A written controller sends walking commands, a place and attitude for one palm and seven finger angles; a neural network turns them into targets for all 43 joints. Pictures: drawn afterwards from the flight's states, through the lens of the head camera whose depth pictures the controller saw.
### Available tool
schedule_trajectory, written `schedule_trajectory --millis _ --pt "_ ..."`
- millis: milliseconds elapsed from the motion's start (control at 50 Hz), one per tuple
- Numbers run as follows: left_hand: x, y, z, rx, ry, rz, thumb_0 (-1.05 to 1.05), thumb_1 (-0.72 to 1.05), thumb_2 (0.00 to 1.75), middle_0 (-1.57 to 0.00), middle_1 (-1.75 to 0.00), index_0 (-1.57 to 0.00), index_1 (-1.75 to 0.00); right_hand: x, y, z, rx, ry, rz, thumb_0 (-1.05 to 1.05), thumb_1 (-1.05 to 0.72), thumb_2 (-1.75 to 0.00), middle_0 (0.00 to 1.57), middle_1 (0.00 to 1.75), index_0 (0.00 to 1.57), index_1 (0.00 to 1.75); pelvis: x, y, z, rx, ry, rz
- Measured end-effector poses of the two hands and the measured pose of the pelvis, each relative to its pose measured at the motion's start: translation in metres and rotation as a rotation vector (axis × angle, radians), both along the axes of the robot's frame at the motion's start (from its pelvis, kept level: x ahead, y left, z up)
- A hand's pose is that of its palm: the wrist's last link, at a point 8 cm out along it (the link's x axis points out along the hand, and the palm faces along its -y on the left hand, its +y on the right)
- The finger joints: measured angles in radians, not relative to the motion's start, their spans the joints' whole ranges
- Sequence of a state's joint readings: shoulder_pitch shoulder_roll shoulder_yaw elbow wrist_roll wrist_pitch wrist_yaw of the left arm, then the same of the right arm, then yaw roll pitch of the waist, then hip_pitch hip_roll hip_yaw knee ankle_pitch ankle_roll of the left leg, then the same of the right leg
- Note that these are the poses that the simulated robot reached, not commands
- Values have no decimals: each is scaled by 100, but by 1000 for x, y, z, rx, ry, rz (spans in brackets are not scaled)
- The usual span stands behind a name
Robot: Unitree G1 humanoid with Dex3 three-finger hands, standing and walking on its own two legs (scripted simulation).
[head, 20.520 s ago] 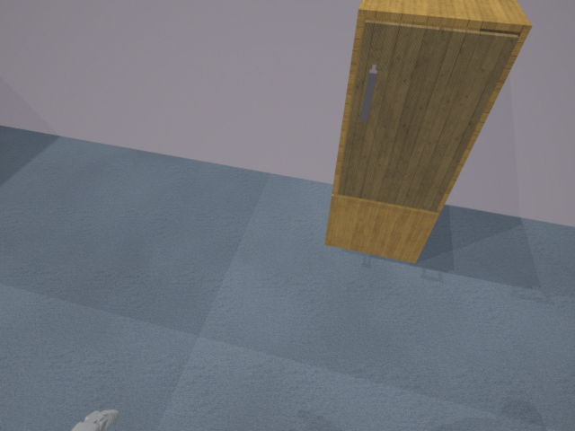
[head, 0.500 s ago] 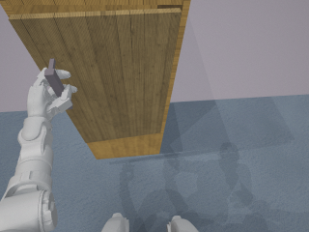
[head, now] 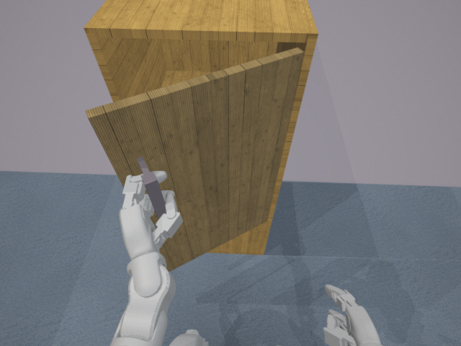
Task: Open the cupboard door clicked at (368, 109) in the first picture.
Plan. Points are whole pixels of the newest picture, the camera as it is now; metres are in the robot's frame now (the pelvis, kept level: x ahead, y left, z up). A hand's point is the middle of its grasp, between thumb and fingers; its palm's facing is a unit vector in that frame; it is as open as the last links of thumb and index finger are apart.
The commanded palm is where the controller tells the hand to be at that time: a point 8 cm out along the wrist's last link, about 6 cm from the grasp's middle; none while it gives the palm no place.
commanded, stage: pull the door open along its arc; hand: left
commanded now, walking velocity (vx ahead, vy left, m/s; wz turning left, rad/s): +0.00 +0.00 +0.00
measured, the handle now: (154, 193) +0.36 +0.16 +0.06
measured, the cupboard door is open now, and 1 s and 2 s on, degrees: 31 48 50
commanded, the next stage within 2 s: open thumb and fingers to let go in 0.30 s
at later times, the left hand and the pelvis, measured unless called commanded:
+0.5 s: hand (214, 248) +0.26 +0.05 +0.06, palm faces +0.36 -0.93 -0.02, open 5.9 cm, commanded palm +0.21 +0.09 +0.06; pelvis +0.00 -0.04 +0.00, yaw +2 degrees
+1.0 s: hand (210, 249) +0.26 +0.05 +0.06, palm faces +0.35 -0.94 +0.00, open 13.3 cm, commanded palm +0.22 +0.10 +0.06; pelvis +0.00 -0.03 +0.00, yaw +2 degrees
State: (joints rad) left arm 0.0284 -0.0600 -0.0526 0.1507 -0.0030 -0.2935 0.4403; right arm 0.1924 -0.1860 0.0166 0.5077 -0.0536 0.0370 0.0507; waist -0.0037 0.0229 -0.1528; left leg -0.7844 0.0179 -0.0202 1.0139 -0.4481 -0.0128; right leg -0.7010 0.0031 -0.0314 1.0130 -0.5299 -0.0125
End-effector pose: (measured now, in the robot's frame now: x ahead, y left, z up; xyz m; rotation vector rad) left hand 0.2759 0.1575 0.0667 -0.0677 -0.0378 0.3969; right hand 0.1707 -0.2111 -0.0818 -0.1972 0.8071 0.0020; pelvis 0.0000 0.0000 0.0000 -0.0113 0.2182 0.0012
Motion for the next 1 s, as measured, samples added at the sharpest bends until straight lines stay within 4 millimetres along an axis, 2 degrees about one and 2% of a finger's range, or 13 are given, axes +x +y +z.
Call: schedule_trajectory --millis 140,340,420,560,680,900,1000 --pt "-26 -29 4 44 54 44 1 72 79 -31 -133 -33 -131 3 -2 3 11 -7 15 1 -90 -90 20 30 20 30 1 -12 4 4 -28 18" --pt "-57 -63 6 69 81 -75 0 71 74 -31 -132 -35 -133 -3 -28 6 6 -36 -16 1 -90 -90 20 30 20 30 7 -29 7 17 -52 22" --pt "-60 -70 5 75 77 -78 0 71 76 -33 -133 -36 -134 0 -37 6 -10 -55 -16 1 -90 -90 20 30 20 30 7 -35 5 20 -54 28" --pt "-50 -68 -1 70 77 -8 -1 63 78 -37 -133 -39 -133 8 -43 -3 -24 -44 2 1 -90 -90 20 30 20 30 4 -42 1 30 -36 34" --pt "-50 -68 0 61 83 -1 0 41 69 -37 -131 -40 -130 9 -40 -4 -8 -39 5 1 -90 -90 20 30 20 30 6 -44 3 36 -33 35" --pt "-52 -66 -2 56 74 -25 1 -22 42 -33 -123 -36 -122 2 -39 -5 -16 -23 -8 1 -90 -90 20 30 20 30 5 -40 2 33 -28 30" --pt "-53 -64 -3 50 70 -43 0 -39 35 -31 -112 -35 -112 -1 -37 -3 -26 -22 -19 1 -90 -90 20 30 20 30 4 -35 2 28 -32 27"
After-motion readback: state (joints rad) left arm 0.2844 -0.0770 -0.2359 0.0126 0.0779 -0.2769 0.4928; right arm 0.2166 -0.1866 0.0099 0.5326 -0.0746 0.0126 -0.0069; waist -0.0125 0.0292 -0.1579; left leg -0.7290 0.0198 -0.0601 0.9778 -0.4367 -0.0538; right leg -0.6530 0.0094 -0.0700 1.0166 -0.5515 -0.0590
